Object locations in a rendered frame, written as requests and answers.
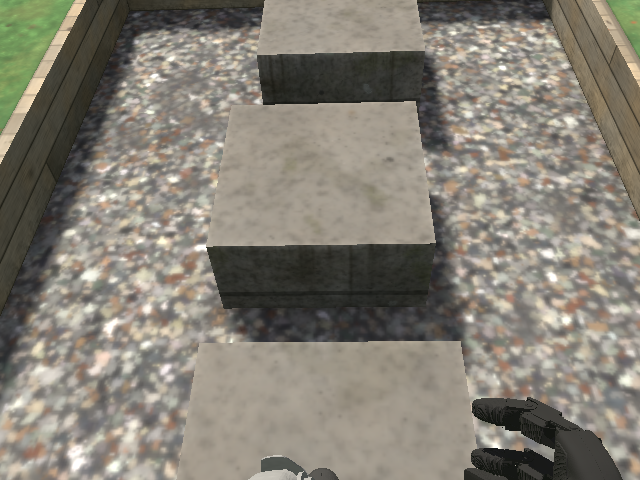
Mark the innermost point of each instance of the right robot hand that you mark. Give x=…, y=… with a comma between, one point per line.
x=579, y=454

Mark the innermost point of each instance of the left robot shin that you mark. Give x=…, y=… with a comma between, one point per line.
x=279, y=462

